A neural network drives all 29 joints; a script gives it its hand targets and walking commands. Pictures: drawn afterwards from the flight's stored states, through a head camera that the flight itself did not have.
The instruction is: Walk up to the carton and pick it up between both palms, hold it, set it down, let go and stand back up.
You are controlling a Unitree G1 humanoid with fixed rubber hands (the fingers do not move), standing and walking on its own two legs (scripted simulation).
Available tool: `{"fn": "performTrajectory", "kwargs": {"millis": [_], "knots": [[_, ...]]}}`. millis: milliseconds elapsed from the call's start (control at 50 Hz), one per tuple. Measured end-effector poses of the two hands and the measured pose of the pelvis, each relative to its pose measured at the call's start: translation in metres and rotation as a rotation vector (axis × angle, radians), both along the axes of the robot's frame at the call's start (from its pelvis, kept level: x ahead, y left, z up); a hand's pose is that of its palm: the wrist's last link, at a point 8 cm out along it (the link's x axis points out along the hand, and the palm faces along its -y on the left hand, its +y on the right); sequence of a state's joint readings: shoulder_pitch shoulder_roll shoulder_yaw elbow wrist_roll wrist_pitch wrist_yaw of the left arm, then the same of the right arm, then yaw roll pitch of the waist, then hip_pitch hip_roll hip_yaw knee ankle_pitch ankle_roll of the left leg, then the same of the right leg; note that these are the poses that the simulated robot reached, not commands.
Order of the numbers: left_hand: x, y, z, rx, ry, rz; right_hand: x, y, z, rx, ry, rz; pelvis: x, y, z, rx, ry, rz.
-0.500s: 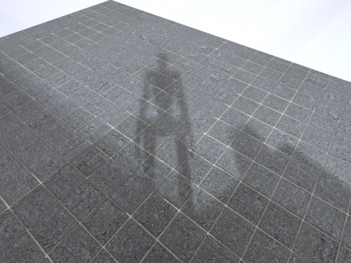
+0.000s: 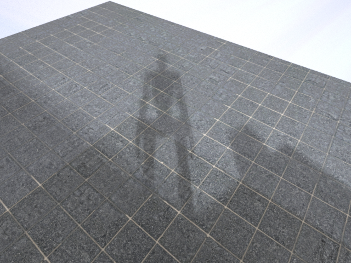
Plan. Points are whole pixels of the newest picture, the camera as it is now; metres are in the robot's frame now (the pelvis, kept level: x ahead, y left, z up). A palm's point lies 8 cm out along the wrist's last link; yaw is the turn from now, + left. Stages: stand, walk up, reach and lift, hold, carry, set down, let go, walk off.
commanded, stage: walk up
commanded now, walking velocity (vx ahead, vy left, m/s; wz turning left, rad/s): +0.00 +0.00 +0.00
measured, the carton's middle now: out of the picture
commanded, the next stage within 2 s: none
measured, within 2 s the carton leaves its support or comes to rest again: neither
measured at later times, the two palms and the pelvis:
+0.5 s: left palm out of the picture +0.12 +0.19 -0.11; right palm out of the picture -0.01 -0.38 -0.15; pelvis -0.04 -0.09 -0.02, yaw -12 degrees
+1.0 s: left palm out of the picture +0.11 +0.04 -0.13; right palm out of the picture -0.23 -0.42 -0.09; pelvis -0.10 -0.16 +0.00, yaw -33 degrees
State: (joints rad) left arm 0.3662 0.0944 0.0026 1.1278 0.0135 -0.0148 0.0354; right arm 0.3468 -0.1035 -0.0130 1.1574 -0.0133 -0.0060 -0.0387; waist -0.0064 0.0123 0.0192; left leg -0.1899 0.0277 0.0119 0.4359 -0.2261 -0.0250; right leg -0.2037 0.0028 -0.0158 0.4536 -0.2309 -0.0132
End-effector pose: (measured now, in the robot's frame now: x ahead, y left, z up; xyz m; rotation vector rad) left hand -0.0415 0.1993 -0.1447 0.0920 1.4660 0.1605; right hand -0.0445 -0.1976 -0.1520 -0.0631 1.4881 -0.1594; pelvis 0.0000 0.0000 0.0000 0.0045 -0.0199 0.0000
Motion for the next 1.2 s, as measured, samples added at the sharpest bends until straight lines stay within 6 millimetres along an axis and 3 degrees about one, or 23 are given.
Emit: {"fn": "performTrajectory", "kwargs": {"millis": [160, 220, 280, 360, 440, 500, 560, 660, 720, 780, 860, 920, 980, 1100, 1200], "knots": [[0.001, 0.000, 0.000, -0.001, -0.001, 0.001, -0.001, -0.002, 0.002, -0.004, 0.010, 0.001, 0.001, -0.001, 0.000, -0.002, 0.003, 0.002], [0.007, 0.014, -0.003, 0.027, 0.010, -0.032, 0.008, -0.017, -0.001, -0.061, -0.034, 0.004, -0.006, -0.004, -0.005, 0.010, 0.009, -0.036], [0.033, 0.038, 0.000, 0.099, -0.014, -0.116, 0.016, -0.046, 0.001, -0.141, -0.107, -0.029, -0.016, -0.012, -0.009, 0.010, 0.017, -0.074], [0.089, 0.050, 0.017, 0.178, -0.137, -0.213, 0.023, -0.093, 0.007, -0.221, -0.181, -0.049, -0.028, -0.030, -0.009, 0.002, 0.021, -0.130], [0.139, 0.027, 0.033, 0.191, -0.269, -0.284, 0.029, -0.142, 0.008, -0.254, -0.264, -0.073, -0.036, -0.056, -0.013, 0.007, 0.015, -0.186], [0.157, -0.007, 0.034, 0.189, -0.344, -0.331, 0.031, -0.181, -0.002, -0.257, -0.311, -0.090, -0.040, -0.086, -0.025, 0.012, 0.012, -0.218], [0.145, -0.042, 0.033, 0.161, -0.336, -0.341, 0.032, -0.208, -0.004, -0.255, -0.330, -0.118, -0.046, -0.101, -0.025, 0.018, 0.008, -0.253], [0.117, -0.073, 0.030, 0.131, -0.229, -0.391, 0.032, -0.219, 0.020, -0.241, -0.410, -0.133, -0.058, -0.121, -0.010, 0.039, 0.011, -0.333], [0.116, -0.086, 0.024, 0.110, -0.214, -0.435, 0.015, -0.223, 0.029, -0.246, -0.424, -0.178, -0.066, -0.131, -0.009, 0.035, 0.012, -0.382], [0.124, -0.099, 0.014, 0.077, -0.227, -0.498, -0.017, -0.227, 0.035, -0.280, -0.416, -0.250, -0.073, -0.138, -0.010, 0.019, 0.007, -0.426], [0.139, -0.122, 0.005, 0.022, -0.245, -0.582, -0.081, -0.226, 0.043, -0.348, -0.348, -0.348, -0.082, -0.142, -0.012, -0.006, -0.009, -0.476], [0.148, -0.141, 0.011, 0.003, -0.249, -0.671, -0.137, -0.223, 0.055, -0.397, -0.262, -0.426, -0.088, -0.147, -0.002, -0.037, -0.017, -0.521], [0.155, -0.152, 0.016, -0.010, -0.266, -0.719, -0.178, -0.221, 0.064, -0.420, -0.204, -0.478, -0.096, -0.154, 0.002, -0.056, -0.016, -0.561], [0.148, -0.182, 0.013, -0.027, -0.240, -0.769, -0.219, -0.226, 0.067, -0.417, -0.199, -0.549, -0.116, -0.178, 0.003, -0.064, -0.023, -0.648], [0.137, -0.241, 0.016, -0.049, -0.236, -0.875, -0.247, -0.243, 0.050, -0.392, -0.227, -0.606, -0.136, -0.204, -0.001, -0.039, -0.027, -0.735]]}}
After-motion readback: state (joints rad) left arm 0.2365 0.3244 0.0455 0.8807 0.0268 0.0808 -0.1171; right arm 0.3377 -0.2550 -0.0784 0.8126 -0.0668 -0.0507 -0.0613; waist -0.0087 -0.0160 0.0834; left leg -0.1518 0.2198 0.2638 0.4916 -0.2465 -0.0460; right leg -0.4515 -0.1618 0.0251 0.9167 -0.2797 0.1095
